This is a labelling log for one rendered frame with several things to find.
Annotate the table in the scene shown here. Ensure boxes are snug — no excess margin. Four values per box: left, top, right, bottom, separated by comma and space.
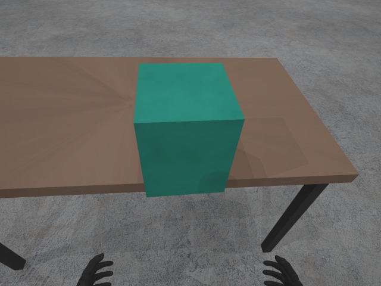
0, 57, 359, 270

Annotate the carton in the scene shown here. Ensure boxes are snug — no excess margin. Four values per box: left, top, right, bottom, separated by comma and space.
133, 63, 245, 197

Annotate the robot left hand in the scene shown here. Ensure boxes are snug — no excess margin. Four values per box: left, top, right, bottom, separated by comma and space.
76, 253, 113, 286

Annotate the robot right hand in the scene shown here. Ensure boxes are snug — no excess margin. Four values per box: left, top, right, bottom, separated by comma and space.
263, 255, 303, 286

